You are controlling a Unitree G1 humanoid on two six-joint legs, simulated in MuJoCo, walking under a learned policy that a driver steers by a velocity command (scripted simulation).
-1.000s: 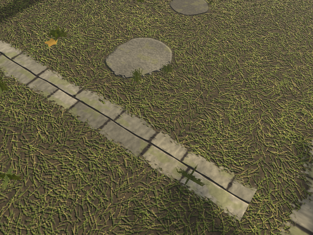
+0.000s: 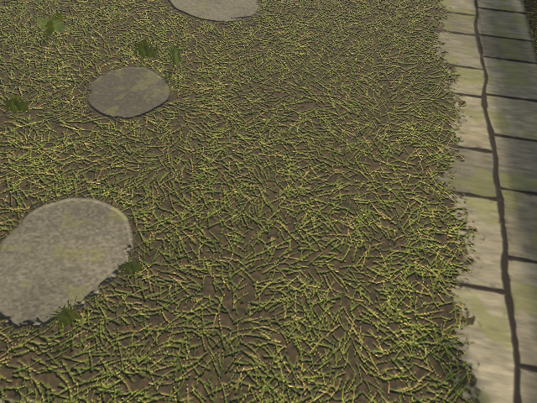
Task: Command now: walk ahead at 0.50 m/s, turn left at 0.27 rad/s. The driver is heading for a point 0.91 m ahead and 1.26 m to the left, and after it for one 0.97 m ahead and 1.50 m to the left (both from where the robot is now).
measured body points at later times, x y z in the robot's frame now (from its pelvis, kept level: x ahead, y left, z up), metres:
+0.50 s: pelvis +0.23 -0.01 +0.00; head +0.26 -0.02 +0.44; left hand +0.15 +0.24 -0.13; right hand +0.47 -0.21 -0.12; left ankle +0.33 +0.15 -0.69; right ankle +0.17 -0.12 -0.75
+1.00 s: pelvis +0.47 +0.12 +0.00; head +0.49 +0.15 +0.45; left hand +0.48 +0.43 -0.11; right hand +0.63 -0.11 -0.12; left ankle +0.39 +0.13 -0.75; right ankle +0.69 +0.05 -0.68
